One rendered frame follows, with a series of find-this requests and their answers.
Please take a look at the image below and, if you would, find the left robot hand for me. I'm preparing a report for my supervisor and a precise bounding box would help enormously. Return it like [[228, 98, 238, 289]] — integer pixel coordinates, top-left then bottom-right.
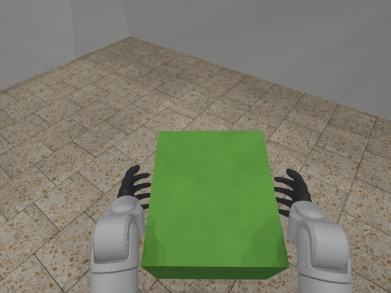
[[117, 165, 151, 209]]

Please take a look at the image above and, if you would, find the robot left forearm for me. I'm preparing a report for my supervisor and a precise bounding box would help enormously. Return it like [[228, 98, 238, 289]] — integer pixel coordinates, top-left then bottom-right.
[[89, 195, 145, 293]]

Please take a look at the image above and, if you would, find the right robot hand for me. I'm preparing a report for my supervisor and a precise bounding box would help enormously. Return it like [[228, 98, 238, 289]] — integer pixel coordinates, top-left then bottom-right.
[[274, 168, 312, 217]]

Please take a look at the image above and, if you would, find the robot right forearm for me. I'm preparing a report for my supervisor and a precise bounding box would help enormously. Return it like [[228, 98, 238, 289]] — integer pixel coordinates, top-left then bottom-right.
[[287, 201, 352, 293]]

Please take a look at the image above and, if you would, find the carton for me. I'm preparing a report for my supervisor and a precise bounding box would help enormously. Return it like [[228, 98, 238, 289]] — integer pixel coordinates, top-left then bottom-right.
[[141, 131, 290, 280]]

